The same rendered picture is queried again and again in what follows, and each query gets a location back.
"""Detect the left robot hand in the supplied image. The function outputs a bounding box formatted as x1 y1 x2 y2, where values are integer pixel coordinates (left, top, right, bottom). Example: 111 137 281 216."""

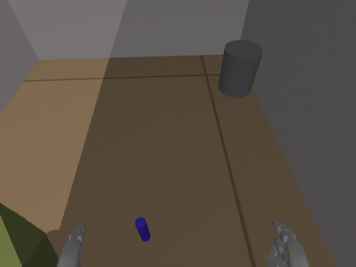
57 220 85 267

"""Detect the right robot hand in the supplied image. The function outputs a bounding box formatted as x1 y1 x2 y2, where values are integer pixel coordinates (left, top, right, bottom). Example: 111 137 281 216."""
265 219 310 267

